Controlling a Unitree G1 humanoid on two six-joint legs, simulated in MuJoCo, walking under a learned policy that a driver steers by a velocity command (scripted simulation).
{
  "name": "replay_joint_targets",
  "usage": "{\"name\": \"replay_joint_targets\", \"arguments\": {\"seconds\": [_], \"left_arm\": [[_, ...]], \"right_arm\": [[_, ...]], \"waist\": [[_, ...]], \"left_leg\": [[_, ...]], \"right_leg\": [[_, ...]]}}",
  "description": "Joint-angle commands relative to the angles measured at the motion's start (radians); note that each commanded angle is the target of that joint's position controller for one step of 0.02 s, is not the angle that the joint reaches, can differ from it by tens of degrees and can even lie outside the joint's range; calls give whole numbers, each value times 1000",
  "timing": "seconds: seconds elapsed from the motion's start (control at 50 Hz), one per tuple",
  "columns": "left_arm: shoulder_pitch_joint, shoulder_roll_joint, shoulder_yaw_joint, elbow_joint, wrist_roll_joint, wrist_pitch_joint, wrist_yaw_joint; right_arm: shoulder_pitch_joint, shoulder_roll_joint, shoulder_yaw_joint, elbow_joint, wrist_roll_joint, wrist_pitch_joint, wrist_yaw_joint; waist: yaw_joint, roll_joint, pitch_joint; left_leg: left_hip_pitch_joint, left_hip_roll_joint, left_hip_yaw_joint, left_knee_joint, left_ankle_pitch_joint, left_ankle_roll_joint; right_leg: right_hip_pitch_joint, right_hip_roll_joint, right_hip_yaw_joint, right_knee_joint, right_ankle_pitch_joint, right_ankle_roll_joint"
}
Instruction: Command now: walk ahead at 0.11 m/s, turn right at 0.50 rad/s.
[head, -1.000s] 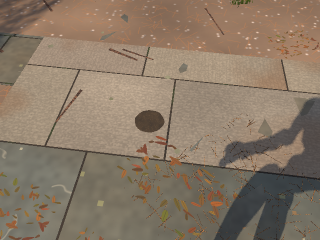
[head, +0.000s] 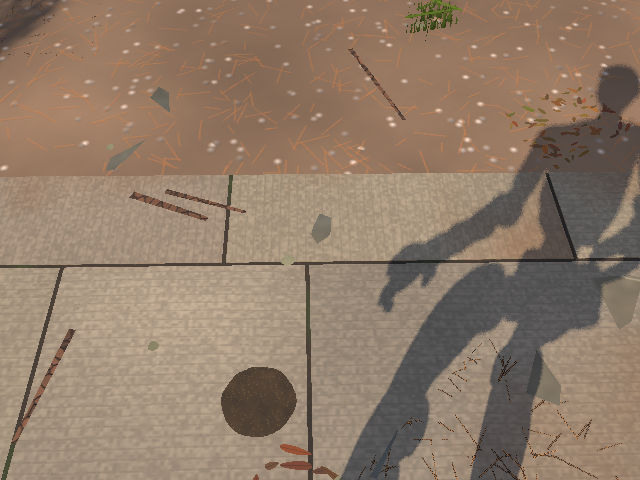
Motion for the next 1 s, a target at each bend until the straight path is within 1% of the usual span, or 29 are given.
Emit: {"name": "replay_joint_targets", "arguments": {"seconds": [0.02, 0.12, 0.16, 0.18, 0.2, 0.22, 0.24, 0.26, 0.28, 0.3, 0.32, 0.36, 0.44, 0.5, 0.58, 0.62, 0.64, 0.66, 0.68, 0.7, 0.72, 0.74, 0.76, 0.78, 0.82, 0.86, 0.94, 0.98, 1.0], "left_arm": [[67, 37, 10, -66, 6, 4, -10], [-12, 68, 24, -123, 5, 19, -40], [8, 67, 31, -125, 8, 22, -48], [26, 82, 40, -120, 13, 20, -43], [65, 151, 63, -116, 14, 16, -29], [79, 266, 85, -142, 14, 13, -9], [95, 247, 74, -156, 45, -12, -23], [71, 222, 66, -153, 46, -35, -31], [20, 198, 62, -154, 27, -46, -26], [-26, 157, 49, -163, 9, -45, -19], [-58, 147, 41, -172, 6, -41, -12], [-62, 137, 36, -184, 15, -36, -3], [-43, 157, 45, -189, 8, -29, 8], [-53, 168, 49, -197, 11, -20, 4], [-71, 164, 49, -204, 7, -11, -8], [-96, 160, 47, -211, -2, -5, -8], [-112, 154, 44, -216, -10, 0, -5], [-94, 128, 37, -218, -9, 1, -1], [-30, 66, 22, -210, 4, 1, -4], [-46, 130, 44, -241, -4, -10, -3], [-25, 198, 66, -216, 7, -14, -4], [-11, 206, 76, -192, 1, -9, -6], [8, 175, 71, -170, 1, 2, -4], [-5, 147, 61, -177, 2, 7, -8], [-64, 101, 41, -203, -8, 1, -22], [-118, 77, 27, -226, -6, -15, -26], [-135, 24, -1, -232, 13, -34, -30], [-107, 47, 3, -223, 8, -33, -33], [-72, 51, 6, -210, 6, -31, -34]], "right_arm": [[-82, -161, -44, -61, 8, -9, -18], [-61, -206, -60, -29, 34, 23, -14], [-70, -210, -63, -17, 52, 34, -12], [-35, -189, -60, 1, 56, 38, -10], [23, -147, -51, 22, 38, 43, -5], [7, -95, -31, -22, -14, 44, 0], [-79, -130, -41, -47, -2, 42, -8], [-107, -153, -49, -47, 26, 45, -14], [-87, -150, -53, -35, 33, 47, -22], [-75, -158, -58, -19, 25, 49, -31], [-68, -163, -61, -18, 17, 50, -35], [-46, -150, -61, -13, 22, 46, -31], [-76, -117, -47, -23, 27, 43, -26], [-78, -124, -46, -25, 30, 40, -17], [-59, -139, -50, -29, 37, 27, -2], [-18, -140, -53, -22, 37, 17, 7], [21, -142, -57, -11, 35, 13, 10], [56, -184, -69, -5, 25, 13, 8], [52, -248, -80, -16, 12, 23, -1], [35, -273, -83, -18, -19, 24, 2], [-21, -215, -68, -51, -12, 19, -4], [-67, -169, -56, -60, 0, 20, -11], [-68, -156, -52, -65, 14, 22, -17], [-50, -151, -49, -59, 28, 24, -24], [24, -161, -48, -46, 31, 27, -34], [90, -179, -52, -35, 27, 22, -35], [58, -208, -57, -34, 29, 20, -17], [72, -228, -61, -23, 39, 23, -3], [63, -226, -58, -20, 48, 25, 1]], "waist": [[21, 148, -167], [-2, 149, -145], [22, 139, -140], [24, 109, -141], [18, -37, -143], [-10, -341, -139], [60, -233, -212], [51, -134, -195], [20, -91, -177], [4, -65, -171], [-13, -80, -169], [-24, -88, -197], [-2, -89, -193], [8, -112, -176], [10, -130, -168], [-15, -130, -174], [-41, -122, -175], [-39, -70, -189], [9, 166, -201], [11, 337, -136], [16, 226, -120], [33, 178, -106], [31, 152, -112], [8, 163, -93], [-43, 194, -72], [-84, 191, -75], [-72, 191, -60], [-61, 207, -79], [-36, 199, -90]], "left_leg": [[56, 278, -110, -180, 248, 205], [139, 316, -85, -132, 147, 171], [148, 303, -60, -55, 108, 122], [125, 268, -33, 17, 43, 74], [40, 186, 43, 198, -76, -5], [-266, 28, 91, 531, -521, -113], [-343, -31, -108, 721, -581, -114], [-365, -15, -161, 779, -507, -95], [-376, 3, -182, 762, -416, -82], [-373, 14, -194, 735, -358, -81], [-333, 8, -194, 727, -311, -87], [-285, -17, -193, 700, -254, -95], [-245, -38, -212, 484, -221, -114], [-167, -54, -217, 378, -225, -115], [-93, -74, -224, 251, -247, -98], [-20, -80, -216, 112, -188, -78], [61, -73, -202, -14, -84, -63], [174, 20, -259, -70, 5, -27], [275, 238, -452, -101, 154, 58], [191, 374, -654, -132, 255, 230], [170, 366, -596, -124, 251, 249], [160, 298, -485, -106, 229, 202], [189, 240, -412, -115, 75, 159], [218, 228, -394, -140, -53, 154], [248, 203, -368, -199, -245, 153], [304, 218, -377, -223, -306, 166], [219, 203, -255, -187, -7, 172], [188, 211, -238, -144, 130, 174], [173, 210, -229, -111, 162, 161]], "right_leg": [[136, -40, 11, -120, 125, -13], [185, -18, -36, -295, 98, -54], [260, 11, -73, -443, 155, -88], [329, 35, -68, -522, 228, -116], [437, -26, 56, -625, 489, -164], [588, -265, 406, -646, 837, -323], [548, -322, 513, -686, 749, -451], [532, -275, 430, -700, 686, -418], [518, -226, 365, -692, 613, -359], [503, -197, 330, -689, 574, -318], [462, -178, 307, -689, 589, -306], [454, -152, 291, -689, 614, -306], [473, -135, 325, -680, 520, -305], [417, -123, 374, -682, 425, -308], [408, -108, 464, -658, 422, -300], [406, -83, 488, -623, 442, -276], [376, -54, 478, -596, 416, -244], [296, -6, 438, -533, 289, -194], [155, 122, 271, -303, -50, -130], [-8, 200, 147, -109, -272, -79], [-9, 131, 176, 54, -215, -49], [-11, 123, 165, 114, -146, -34], [-34, 108, 142, 144, -77, -19], [-90, 91, 130, 159, -15, -8], [-127, 72, 75, 94, 34, 0], [-137, 61, 62, -10, 30, 3], [86, 46, 2, -289, 1, -5], [201, 66, -31, -398, 42, -18], [272, 74, -39, -492, 125, -33]]}}
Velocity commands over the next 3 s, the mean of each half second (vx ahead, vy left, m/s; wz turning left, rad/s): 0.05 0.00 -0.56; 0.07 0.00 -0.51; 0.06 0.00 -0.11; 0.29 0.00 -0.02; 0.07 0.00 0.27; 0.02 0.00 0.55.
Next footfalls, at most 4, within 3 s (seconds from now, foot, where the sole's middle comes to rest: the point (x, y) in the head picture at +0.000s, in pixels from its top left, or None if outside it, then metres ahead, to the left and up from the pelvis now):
0.20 right None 0.10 -0.14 -0.78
0.66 left None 0.16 0.08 -0.78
1.06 right None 0.06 -0.19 -0.78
1.36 left None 0.21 0.01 -0.78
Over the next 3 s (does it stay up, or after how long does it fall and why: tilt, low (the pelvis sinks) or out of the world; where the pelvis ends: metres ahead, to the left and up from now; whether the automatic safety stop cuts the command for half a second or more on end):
stays up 0.33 -0.22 0.00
